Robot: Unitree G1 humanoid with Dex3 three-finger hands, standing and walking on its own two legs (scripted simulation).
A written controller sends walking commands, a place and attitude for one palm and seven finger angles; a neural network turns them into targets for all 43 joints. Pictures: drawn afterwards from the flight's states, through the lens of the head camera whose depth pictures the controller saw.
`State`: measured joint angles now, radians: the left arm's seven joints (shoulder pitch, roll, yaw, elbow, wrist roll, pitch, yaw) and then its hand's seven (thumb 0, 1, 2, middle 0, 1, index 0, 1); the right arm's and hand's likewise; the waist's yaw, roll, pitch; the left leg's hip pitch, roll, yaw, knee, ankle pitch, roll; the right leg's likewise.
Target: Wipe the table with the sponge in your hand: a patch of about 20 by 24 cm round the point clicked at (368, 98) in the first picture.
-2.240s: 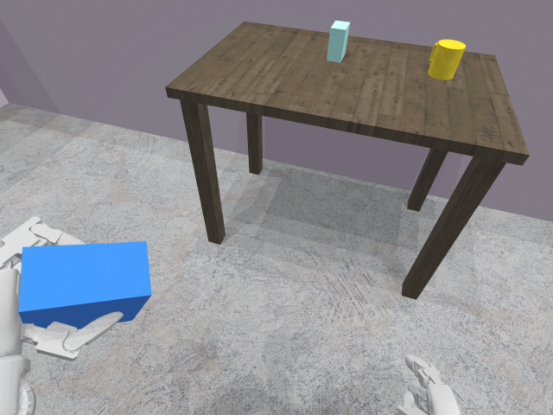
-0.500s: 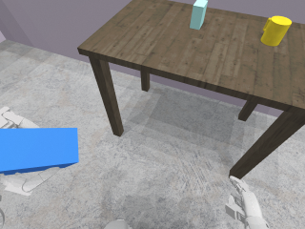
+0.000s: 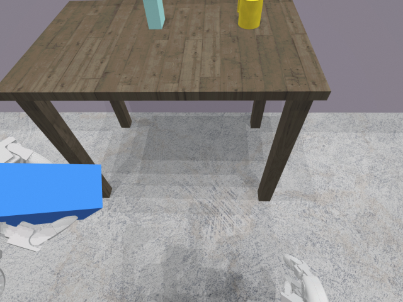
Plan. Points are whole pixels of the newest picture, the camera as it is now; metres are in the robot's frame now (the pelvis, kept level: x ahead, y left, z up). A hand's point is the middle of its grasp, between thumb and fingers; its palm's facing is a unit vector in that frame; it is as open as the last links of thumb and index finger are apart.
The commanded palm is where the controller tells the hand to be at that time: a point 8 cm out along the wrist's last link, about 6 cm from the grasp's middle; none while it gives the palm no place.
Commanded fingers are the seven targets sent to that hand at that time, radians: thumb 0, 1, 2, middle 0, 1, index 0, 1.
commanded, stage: turn to face it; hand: left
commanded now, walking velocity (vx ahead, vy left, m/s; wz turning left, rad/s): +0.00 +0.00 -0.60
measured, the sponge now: (63, 196) +0.23 +0.21 +0.16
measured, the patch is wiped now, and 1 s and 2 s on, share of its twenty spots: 0.00 0.00 0.00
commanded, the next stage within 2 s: take the last steps up to it in 0.70 s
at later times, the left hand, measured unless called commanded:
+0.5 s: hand (122, 223) +0.19 +0.11 +0.19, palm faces +0.23 -0.88 -0.43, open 9.9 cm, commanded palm +0.15 +0.16 +0.19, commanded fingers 0.00 0.10 1.30 -1.20 -1.60 -1.20 -1.60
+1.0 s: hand (242, 282) +0.14 -0.03 +0.18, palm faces +0.03 -0.87 -0.48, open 9.9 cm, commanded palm +0.09 +0.05 +0.19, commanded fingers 0.00 0.10 1.30 -1.20 -1.60 -1.20 -1.60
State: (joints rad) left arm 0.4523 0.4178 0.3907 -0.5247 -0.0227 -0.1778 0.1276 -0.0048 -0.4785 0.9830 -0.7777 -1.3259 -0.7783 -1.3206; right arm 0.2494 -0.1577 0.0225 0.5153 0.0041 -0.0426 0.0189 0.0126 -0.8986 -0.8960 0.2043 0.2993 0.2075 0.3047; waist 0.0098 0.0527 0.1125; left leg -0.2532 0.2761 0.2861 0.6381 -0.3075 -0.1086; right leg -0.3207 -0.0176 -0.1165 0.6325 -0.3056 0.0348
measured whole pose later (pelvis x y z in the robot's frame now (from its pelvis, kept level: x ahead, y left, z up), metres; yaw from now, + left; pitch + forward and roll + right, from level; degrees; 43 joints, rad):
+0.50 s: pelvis -0.07 -0.08 +0.02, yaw -13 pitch +2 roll +4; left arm 0.47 0.35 0.34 -0.43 -0.04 -0.21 0.14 0.00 -0.48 0.99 -0.78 -1.33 -0.78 -1.32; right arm 0.20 -0.25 -0.04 0.57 0.00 0.04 -0.02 0.01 -0.91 -0.90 0.20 0.30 0.20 0.30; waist 0.02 -0.02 -0.02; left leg -0.31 -0.01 0.04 0.73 -0.45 -0.04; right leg -0.31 0.15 0.06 0.26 0.02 -0.07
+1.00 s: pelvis -0.15 -0.16 +0.01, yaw -20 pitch +0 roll +1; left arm 0.48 0.36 0.35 -0.49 0.00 -0.23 0.14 0.00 -0.48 0.99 -0.78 -1.33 -0.78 -1.32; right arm 0.18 -0.23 -0.03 0.64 0.00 -0.02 -0.03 0.02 -0.90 -0.90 0.20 0.30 0.20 0.30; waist -0.05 0.02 0.07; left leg -0.43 0.05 0.05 1.00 -0.42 -0.03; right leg -0.31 0.01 -0.03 0.53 -0.22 -0.04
